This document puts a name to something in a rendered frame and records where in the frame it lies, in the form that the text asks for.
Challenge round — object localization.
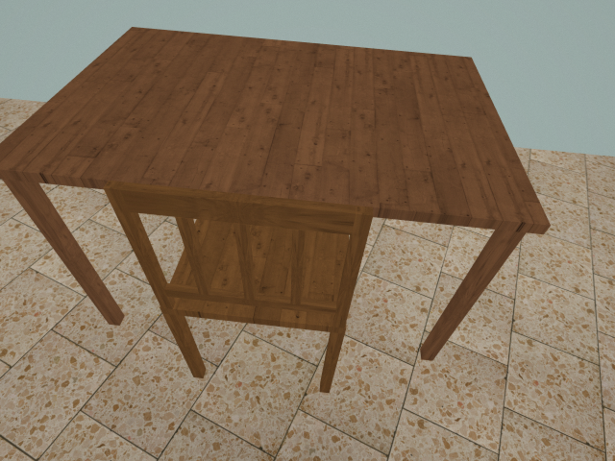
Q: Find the chair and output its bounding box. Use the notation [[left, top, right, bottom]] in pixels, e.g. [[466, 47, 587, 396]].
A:
[[104, 181, 373, 393]]

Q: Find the table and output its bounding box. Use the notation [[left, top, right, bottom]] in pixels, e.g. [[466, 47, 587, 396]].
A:
[[0, 27, 551, 361]]

